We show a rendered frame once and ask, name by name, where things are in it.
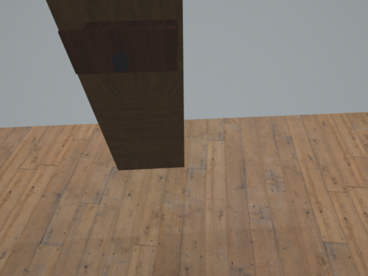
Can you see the handle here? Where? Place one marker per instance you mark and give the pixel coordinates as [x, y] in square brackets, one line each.
[120, 62]

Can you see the drawer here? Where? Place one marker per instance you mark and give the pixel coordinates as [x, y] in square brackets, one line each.
[150, 46]

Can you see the cabinet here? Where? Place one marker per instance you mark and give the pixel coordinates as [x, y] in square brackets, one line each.
[141, 114]

